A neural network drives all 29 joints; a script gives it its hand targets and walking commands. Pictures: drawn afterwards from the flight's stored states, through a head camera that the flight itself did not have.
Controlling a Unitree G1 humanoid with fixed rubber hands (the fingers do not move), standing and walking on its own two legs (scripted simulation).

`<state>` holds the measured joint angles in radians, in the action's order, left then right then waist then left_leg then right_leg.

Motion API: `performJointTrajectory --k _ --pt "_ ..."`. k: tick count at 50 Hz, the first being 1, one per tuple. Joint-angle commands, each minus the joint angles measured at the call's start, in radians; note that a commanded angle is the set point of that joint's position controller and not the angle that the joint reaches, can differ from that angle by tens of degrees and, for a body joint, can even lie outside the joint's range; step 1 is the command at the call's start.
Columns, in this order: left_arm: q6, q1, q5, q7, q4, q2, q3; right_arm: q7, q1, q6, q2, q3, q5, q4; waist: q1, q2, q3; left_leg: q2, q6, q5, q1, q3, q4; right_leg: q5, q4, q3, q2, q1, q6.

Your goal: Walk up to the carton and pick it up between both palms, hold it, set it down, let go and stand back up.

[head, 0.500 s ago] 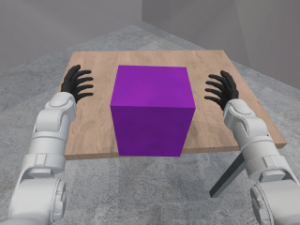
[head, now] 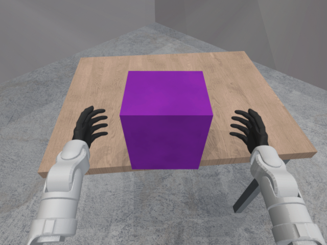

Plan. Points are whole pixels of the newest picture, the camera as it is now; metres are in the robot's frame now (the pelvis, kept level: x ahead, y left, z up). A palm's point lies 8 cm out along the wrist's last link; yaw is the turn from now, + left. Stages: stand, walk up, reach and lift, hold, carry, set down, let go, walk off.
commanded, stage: set down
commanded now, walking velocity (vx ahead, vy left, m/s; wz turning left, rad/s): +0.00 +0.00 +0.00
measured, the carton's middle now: (165, 122) +0.43 +0.04 +0.05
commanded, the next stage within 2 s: let go in 1.64 s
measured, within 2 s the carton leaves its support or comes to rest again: neither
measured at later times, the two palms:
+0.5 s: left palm (78, 180) +0.25 +0.24 +0.04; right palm (257, 182) +0.27 -0.19 +0.03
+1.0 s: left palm (81, 202) +0.22 +0.23 -0.02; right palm (258, 207) +0.23 -0.20 -0.02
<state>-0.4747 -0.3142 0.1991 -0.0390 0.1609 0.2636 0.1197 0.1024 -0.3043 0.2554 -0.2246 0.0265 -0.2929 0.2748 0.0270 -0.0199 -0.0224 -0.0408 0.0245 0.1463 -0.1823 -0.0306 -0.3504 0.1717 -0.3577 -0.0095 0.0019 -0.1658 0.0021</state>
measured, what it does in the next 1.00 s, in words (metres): stands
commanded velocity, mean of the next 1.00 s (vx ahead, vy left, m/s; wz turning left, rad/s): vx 0.00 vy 0.00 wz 0.00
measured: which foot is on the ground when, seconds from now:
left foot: down 0.00-1.00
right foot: down 0.00-1.00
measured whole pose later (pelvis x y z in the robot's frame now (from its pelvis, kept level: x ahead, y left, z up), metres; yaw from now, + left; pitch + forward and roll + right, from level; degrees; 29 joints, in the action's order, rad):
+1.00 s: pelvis +0.04 +0.00 +0.00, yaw -1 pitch -3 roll +0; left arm -0.07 0.27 0.12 -0.01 0.18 0.22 0.01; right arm 0.03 0.28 -0.09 -0.16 -0.01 -0.13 0.27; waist 0.05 -0.01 -0.06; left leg -0.04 0.02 0.19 -0.06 -0.03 -0.31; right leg 0.19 -0.28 -0.03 0.00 -0.04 0.01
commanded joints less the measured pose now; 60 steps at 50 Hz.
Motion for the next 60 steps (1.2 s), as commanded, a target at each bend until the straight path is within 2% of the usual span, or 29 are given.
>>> performJointTrajectory --k 1,3,4,6,7,10,12,13,15,17,18,21,22,23,26,29,35,40,60 --pt "0.069 -0.196 0.007 0.011 -0.24 0.119 0.044 0.005 -0.224 -0.075 -0.11 0.047 0.016 -0.27 0.007 0.013 0.351 0.059 -0.008 -0.2 0.22 -0.023 0.012 -0.102 0.069 0.02 0.047 0.048 0.005" --pt "0.087 -0.073 -0.007 0.019 -0.274 0.086 0.04 0.006 -0.081 -0.09 -0.091 0.03 0.025 -0.272 0.006 0.016 0.349 0.061 0.001 -0.25 0.252 -0.023 0.013 -0.141 0.072 0.014 0.048 0.081 0.003" --pt "0.097 -0.088 -0.015 0.022 -0.291 0.101 0.046 0.007 -0.096 -0.1 -0.092 0.028 0.023 -0.304 0.013 0.029 0.336 0.067 0.003 -0.254 0.244 -0.023 0.014 -0.14 0.077 0.013 0.046 0.075 0.008" --pt "0.121 0.007 -0.018 0.036 -0.283 0.086 0.051 0.012 -0.011 -0.116 -0.072 0.015 0.042 -0.328 0.01 -0.015 0.297 0.069 -0.001 -0.267 0.228 -0.025 0.017 -0.189 0.08 0.003 0.041 0.091 0.018" --pt "0.14 0.044 -0.02 0.037 -0.308 0.086 0.05 0.011 0.042 -0.13 -0.07 0.017 0.033 -0.34 0.013 0.012 0.288 0.068 0.005 -0.281 0.24 -0.02 0.022 -0.188 0.082 0.005 0.041 0.094 0.012" --pt "0.198 0.054 0.003 0.036 -0.321 0.08 0.026 0.008 0.071 -0.156 -0.049 0.028 0.058 -0.384 0.013 0.003 0.244 0.064 -0.002 -0.216 0.2 -0.022 0.033 -0.111 0.095 -0.005 0.035 0.053 0.002" --pt "0.238 0.104 0.005 0.03 -0.318 0.086 0.007 -0.001 0.13 -0.174 -0.036 0.02 0.06 -0.384 0.031 0.027 0.2 0.065 -0.002 -0.206 0.189 -0.022 0.04 -0.083 0.102 -0.015 0.028 0.039 -0.001" --pt "0.261 0.123 0.003 0.024 -0.34 0.089 0.0 -0.005 0.166 -0.187 -0.03 0.027 0.067 -0.397 0.026 0.038 0.201 0.059 0.001 -0.208 0.2 -0.019 0.041 -0.075 0.105 -0.015 0.028 0.019 -0.007" --pt "0.293 0.189 -0.001 0.024 -0.33 0.089 -0.006 -0.011 0.239 -0.201 -0.025 0.022 0.074 -0.386 0.03 0.055 0.196 0.058 0.001 -0.243 0.219 -0.018 0.036 -0.104 0.109 -0.024 0.023 0.027 -0.008" --pt "0.321 0.221 0.008 0.029 -0.342 0.095 -0.019 -0.013 0.272 -0.223 -0.035 0.026 0.074 -0.402 0.019 0.064 0.19 0.059 0.011 -0.284 0.239 -0.01 0.026 -0.132 0.111 -0.023 0.02 0.021 -0.007" --pt "0.336 0.257 0.008 0.031 -0.354 0.091 -0.022 -0.013 0.317 -0.232 -0.029 0.016 0.08 -0.406 0.026 0.06 0.201 0.058 0.015 -0.31 0.263 -0.006 0.019 -0.158 0.11 -0.023 0.021 0.024 -0.009" --pt "0.383 0.317 0.012 0.039 -0.331 0.1 -0.025 -0.019 0.361 -0.268 -0.038 0.008 0.093 -0.411 0.025 0.051 0.204 0.057 0.023 -0.334 0.257 -0.006 0.01 -0.183 0.109 -0.022 0.02 0.035 -0.008" --pt "0.403 0.307 0.008 0.036 -0.34 0.118 -0.022 -0.021 0.367 -0.281 -0.038 0.02 0.093 -0.406 0.027 0.065 0.216 0.057 0.025 -0.327 0.25 -0.009 0.008 -0.162 0.111 -0.024 0.017 0.038 -0.009" --pt "0.417 0.258 0.023 0.019 -0.377 0.12 -0.067 -0.027 0.301 -0.308 -0.034 0.028 0.076 -0.474 0.009 0.068 0.238 0.063 0.031 -0.306 0.247 0.0 -0.004 -0.141 0.098 -0.002 0.027 0.034 -0.001" --pt "0.454 0.358 0.021 0.014 -0.277 0.088 -0.073 -0.04 0.42 -0.323 -0.023 0.02 0.09 -0.388 0.019 0.035 0.168 0.051 0.021 -0.292 0.276 0.004 0.007 -0.094 0.122 -0.006 0.026 -0.012 -0.011" --pt "0.462 0.386 -0.005 0.031 -0.206 0.076 -0.06 -0.04 0.444 -0.328 -0.024 0.008 0.104 -0.31 0.027 0.027 0.119 0.049 0.019 -0.297 0.278 0.009 0.017 -0.084 0.143 -0.011 0.02 0.003 -0.016" --pt "0.424 0.43 -0.031 0.022 -0.236 0.064 -0.066 -0.043 0.458 -0.337 -0.033 0.012 0.119 -0.295 0.025 0.034 0.113 0.044 0.03 -0.336 0.281 0.0 0.018 -0.11 0.14 0.001 0.033 0.018 -0.021" --pt "0.424 0.47 -0.065 0.021 -0.215 0.056 -0.06 -0.054 0.496 -0.359 -0.031 0.009 0.136 -0.246 0.023 0.046 0.104 0.049 0.036 -0.355 0.291 -0.01 0.015 -0.143 0.14 0.004 0.034 0.024 -0.018" --pt "0.444 0.5 -0.118 0.034 0.009 0.056 -0.07 -0.079 0.501 -0.436 -0.017 0.009 0.226 0.02 0.016 0.026 0.06 0.049 0.023 -0.263 0.265 -0.045 0.03 -0.109 0.132 0.017 0.025 0.015 -0.005"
